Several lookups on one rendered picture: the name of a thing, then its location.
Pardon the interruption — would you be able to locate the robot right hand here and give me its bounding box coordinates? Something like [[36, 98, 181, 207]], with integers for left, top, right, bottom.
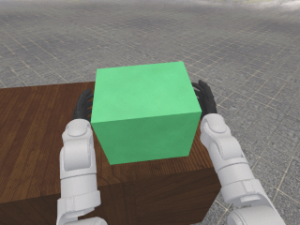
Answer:
[[191, 80, 218, 121]]

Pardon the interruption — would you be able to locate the pedestal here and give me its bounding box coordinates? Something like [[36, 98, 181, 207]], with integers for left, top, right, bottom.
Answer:
[[0, 81, 222, 225]]

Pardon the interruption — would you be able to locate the carton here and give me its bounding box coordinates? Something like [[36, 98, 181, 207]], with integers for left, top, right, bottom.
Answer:
[[90, 61, 202, 165]]

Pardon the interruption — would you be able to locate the right robot forearm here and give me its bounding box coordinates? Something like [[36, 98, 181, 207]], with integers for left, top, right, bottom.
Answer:
[[200, 113, 286, 225]]

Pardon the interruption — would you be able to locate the right robot upper arm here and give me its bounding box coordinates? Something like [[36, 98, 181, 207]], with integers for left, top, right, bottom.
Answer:
[[227, 204, 284, 225]]

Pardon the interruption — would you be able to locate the left robot forearm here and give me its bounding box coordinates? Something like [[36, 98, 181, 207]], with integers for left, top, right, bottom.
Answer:
[[56, 118, 101, 225]]

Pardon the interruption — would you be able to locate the robot left hand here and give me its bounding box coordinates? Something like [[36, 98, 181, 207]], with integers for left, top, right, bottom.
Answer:
[[72, 88, 94, 122]]

